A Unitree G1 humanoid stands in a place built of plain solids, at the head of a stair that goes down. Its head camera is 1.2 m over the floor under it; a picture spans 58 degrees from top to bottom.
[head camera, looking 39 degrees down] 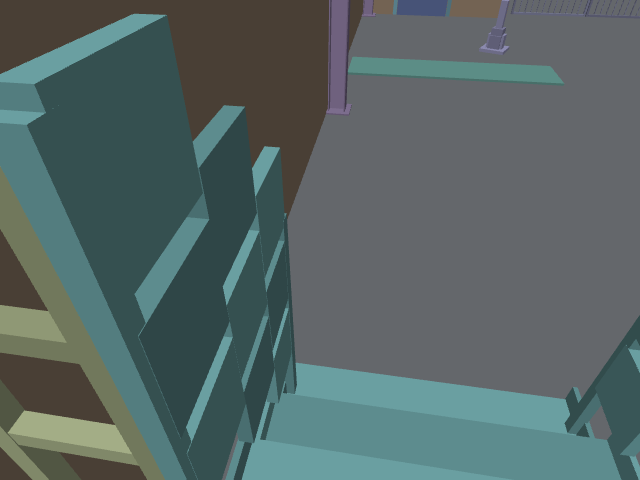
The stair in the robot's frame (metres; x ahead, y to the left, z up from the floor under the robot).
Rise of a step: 0.21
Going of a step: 0.30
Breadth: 1.32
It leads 9 degrees to the right of straight ahead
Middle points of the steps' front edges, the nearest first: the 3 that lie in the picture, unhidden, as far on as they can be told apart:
0.60 -0.41 -0.21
0.90 -0.46 -0.42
1.19 -0.50 -0.63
